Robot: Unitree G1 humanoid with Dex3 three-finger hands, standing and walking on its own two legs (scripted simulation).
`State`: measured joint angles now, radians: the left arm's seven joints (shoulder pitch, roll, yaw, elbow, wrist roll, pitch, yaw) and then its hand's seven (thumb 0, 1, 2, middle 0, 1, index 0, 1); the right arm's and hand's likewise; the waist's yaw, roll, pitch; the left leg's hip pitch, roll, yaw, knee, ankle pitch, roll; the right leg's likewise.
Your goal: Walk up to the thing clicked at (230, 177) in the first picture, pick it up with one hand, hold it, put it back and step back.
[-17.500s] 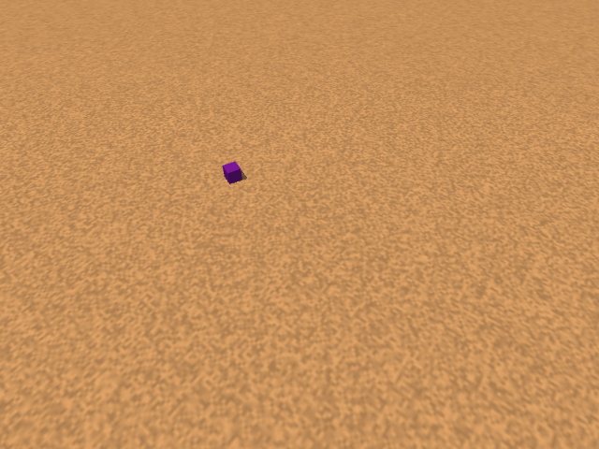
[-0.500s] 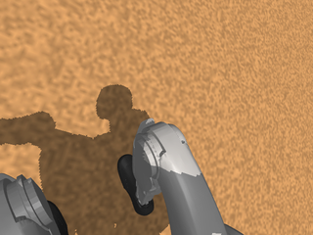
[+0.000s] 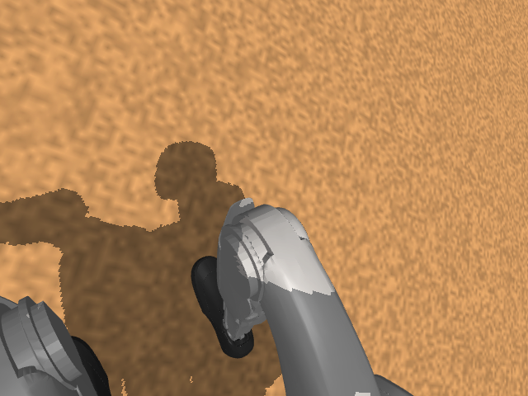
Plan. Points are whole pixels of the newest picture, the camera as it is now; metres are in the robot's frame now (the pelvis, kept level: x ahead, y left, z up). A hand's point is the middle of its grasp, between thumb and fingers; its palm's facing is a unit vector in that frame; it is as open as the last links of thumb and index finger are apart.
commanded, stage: close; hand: left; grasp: from above
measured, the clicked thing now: out of the picture +0.43 +0.34 -0.28
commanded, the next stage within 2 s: settle in 0.76 s
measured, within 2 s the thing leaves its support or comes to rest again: leaves its support in 1.26 s
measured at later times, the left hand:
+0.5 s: hand out of the picture +0.42 +0.33 -0.26, palm faces -0.34 -0.29 -0.89, open 11.7 cm
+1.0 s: hand out of the picture +0.42 +0.34 -0.25, palm faces -0.34 -0.30 -0.89, open 10.8 cm
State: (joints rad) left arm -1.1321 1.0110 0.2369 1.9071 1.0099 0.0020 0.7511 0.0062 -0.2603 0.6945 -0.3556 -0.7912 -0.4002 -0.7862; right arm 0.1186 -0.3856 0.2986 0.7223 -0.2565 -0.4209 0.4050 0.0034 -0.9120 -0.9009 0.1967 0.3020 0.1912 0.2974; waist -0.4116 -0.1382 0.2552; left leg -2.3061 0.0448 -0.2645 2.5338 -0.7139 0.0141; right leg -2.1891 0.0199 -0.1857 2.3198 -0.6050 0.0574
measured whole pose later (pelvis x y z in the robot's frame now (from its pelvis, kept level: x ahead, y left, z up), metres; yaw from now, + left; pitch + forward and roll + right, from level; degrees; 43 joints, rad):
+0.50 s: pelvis +0.00 +0.00 +0.00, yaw +0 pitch +26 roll -15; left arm -1.13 0.99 0.21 1.88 0.99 0.01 0.74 0.00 -0.18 0.64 -0.47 -0.70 -0.49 -0.70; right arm 0.12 -0.38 0.29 0.72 -0.25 -0.41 0.40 0.00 -0.91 -0.90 0.20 0.30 0.19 0.30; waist -0.41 -0.13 0.25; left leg -2.30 0.04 -0.26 2.52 -0.71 0.01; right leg -2.18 0.02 -0.18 2.31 -0.61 0.05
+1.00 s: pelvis +0.00 +0.00 +0.01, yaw +0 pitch +26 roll -15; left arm -1.14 1.01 0.21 1.89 1.00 0.01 0.72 0.00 -0.15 0.64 -0.61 -0.67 -0.63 -0.67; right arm 0.14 -0.39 0.30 0.71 -0.25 -0.40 0.39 0.00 -0.92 -0.90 0.20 0.30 0.19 0.30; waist -0.41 -0.13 0.25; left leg -2.30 0.04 -0.26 2.51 -0.71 0.02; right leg -2.18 0.02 -0.18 2.30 -0.60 0.06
